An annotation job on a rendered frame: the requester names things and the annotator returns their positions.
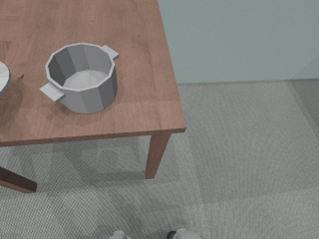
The left robot shin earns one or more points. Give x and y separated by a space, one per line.
119 232

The robot shin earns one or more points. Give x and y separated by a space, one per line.
119 232
180 230

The table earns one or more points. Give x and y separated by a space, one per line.
147 100

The lid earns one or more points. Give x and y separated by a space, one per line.
5 78

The pot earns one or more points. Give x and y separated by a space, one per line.
83 77

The right robot shin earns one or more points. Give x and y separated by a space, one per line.
180 230

